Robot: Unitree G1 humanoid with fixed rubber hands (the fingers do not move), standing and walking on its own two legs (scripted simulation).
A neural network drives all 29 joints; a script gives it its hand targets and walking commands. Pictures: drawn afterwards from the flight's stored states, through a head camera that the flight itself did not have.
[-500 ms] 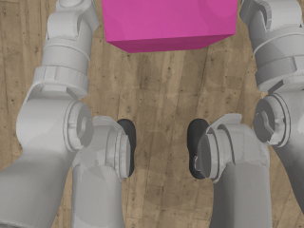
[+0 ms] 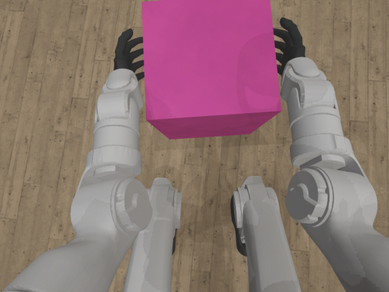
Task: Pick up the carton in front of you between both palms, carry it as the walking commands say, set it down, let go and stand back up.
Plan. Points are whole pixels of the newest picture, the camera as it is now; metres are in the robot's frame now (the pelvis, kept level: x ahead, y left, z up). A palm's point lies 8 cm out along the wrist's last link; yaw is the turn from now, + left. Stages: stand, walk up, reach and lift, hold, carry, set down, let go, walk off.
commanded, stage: reach and lift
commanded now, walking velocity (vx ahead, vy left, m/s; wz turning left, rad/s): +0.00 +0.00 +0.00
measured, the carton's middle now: (207, 82) +0.52 -0.01 -0.13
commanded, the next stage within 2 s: none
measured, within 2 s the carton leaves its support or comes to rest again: neither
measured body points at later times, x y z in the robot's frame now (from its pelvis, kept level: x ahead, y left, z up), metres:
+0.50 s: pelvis +0.05 +0.00 +0.12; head +0.23 -0.01 +0.53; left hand +0.49 +0.14 +0.08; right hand +0.49 -0.16 +0.08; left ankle +0.12 +0.13 -0.44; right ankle +0.13 -0.13 -0.44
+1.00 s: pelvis +0.09 +0.00 +0.25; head +0.16 +0.00 +0.70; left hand +0.44 +0.15 +0.23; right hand +0.43 -0.16 +0.23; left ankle +0.12 +0.13 -0.44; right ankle +0.12 -0.13 -0.44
